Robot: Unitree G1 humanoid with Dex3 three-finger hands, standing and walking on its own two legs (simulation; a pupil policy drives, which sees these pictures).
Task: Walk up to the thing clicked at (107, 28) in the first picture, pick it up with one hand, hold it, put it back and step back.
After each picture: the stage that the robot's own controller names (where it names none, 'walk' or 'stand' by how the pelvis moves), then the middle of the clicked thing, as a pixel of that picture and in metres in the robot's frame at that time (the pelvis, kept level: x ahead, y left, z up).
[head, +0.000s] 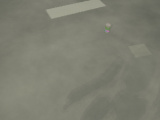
stand; (107, 28) +1.65 -0.36 -0.72
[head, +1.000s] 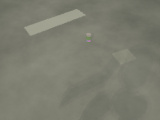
walk; (88, 38) +1.55 +0.01 -0.69
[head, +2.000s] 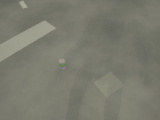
walk; (62, 64) +0.99 +0.24 -0.71
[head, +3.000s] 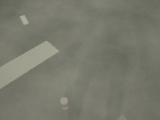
walk; (64, 103) +0.59 +0.17 -0.72
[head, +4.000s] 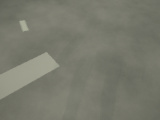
stand; out of the picture +0.38 +0.10 -0.70
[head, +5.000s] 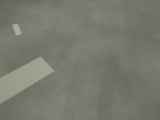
stand; out of the picture +0.32 +0.12 -0.72
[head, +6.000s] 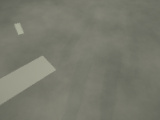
stand; out of the picture +0.32 +0.12 -0.72
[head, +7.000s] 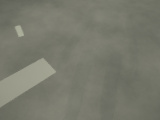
stand; out of the picture +0.32 +0.12 -0.73
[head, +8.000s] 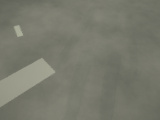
stand; out of the picture +0.31 +0.12 -0.73
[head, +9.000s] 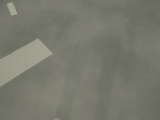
go down; out of the picture +0.33 +0.12 -0.70
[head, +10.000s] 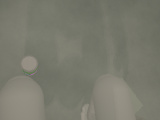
go down; (29, 66) +0.40 +0.16 -0.29
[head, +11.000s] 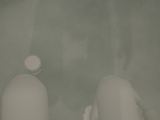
close in; (33, 65) +0.40 +0.16 -0.28
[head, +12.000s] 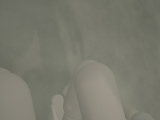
close in; out of the picture +0.39 +0.19 -0.22
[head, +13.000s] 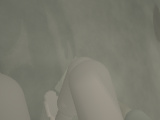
close; out of the picture +0.40 +0.21 -0.22
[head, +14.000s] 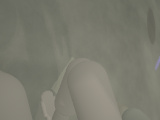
lift; out of the picture +0.39 +0.20 -0.23
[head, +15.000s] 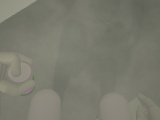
lift; (22, 79) +0.32 +0.19 -0.03
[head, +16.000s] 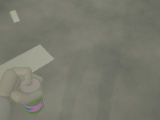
hold; (32, 96) +0.30 +0.16 -0.01
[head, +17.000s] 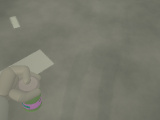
hold; (30, 94) +0.31 +0.17 -0.01
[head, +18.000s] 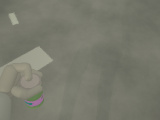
crouch; (32, 91) +0.32 +0.17 -0.01
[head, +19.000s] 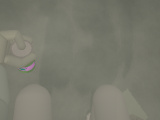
crouch; (24, 57) +0.41 +0.18 -0.10
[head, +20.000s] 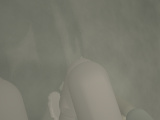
lower; out of the picture +0.41 +0.26 -0.23
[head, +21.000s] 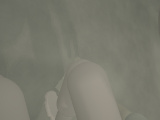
lower; out of the picture +0.41 +0.25 -0.23
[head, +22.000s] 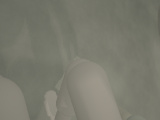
lower; out of the picture +0.41 +0.25 -0.23
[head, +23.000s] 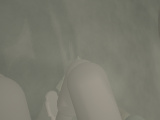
lower; out of the picture +0.41 +0.25 -0.23
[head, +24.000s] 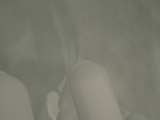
loosen; out of the picture +0.39 +0.24 -0.23
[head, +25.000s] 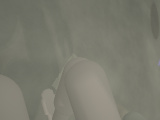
withdraw; out of the picture +0.39 +0.24 -0.23
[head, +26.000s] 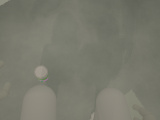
walk; (42, 74) +0.41 +0.18 -0.39
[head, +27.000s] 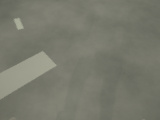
stand; out of the picture +0.34 +0.14 -0.66
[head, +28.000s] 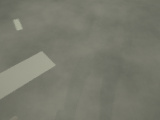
stand; out of the picture +0.35 +0.15 -0.66
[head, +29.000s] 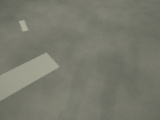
stand; out of the picture +0.36 +0.14 -0.69
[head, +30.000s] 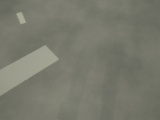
walk; out of the picture +0.36 +0.14 -0.72
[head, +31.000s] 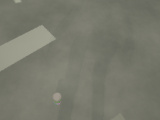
walk; (57, 99) +0.50 +0.12 -0.71
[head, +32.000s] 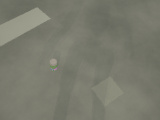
walk; (53, 65) +0.79 +0.22 -0.70
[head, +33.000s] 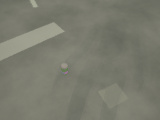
stand; (64, 69) +0.96 +0.15 -0.71
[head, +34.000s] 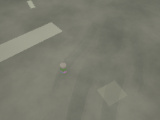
stand; (63, 68) +0.97 +0.16 -0.72
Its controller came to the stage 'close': yes
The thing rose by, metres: 0.70
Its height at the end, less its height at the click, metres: +0.00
